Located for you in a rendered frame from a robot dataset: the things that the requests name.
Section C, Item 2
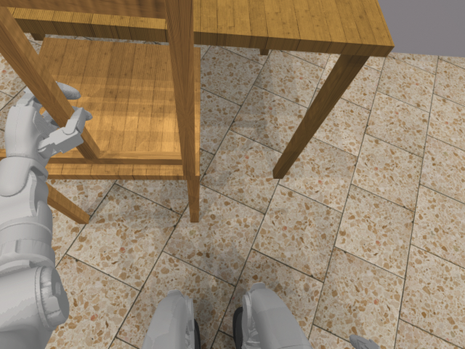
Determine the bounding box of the right robot hand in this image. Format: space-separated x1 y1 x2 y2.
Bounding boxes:
349 334 381 349

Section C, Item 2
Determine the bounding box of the robot right thigh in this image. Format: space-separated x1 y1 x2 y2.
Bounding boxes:
242 289 313 349

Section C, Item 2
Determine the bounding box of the robot left thigh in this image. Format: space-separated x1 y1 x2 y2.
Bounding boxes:
141 294 195 349

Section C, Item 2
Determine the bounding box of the left robot hand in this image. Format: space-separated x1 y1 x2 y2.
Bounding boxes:
4 81 93 167

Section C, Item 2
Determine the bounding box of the chair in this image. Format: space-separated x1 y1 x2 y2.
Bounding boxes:
0 0 201 224

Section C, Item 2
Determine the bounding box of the robot thigh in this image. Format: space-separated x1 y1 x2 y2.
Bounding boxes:
242 289 313 349
141 294 195 349

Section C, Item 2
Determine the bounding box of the left robot upper arm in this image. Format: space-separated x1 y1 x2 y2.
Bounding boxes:
0 266 70 349

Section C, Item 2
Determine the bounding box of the table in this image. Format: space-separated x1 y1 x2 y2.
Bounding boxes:
7 0 395 179

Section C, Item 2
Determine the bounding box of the left robot forearm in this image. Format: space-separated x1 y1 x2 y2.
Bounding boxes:
0 156 55 278

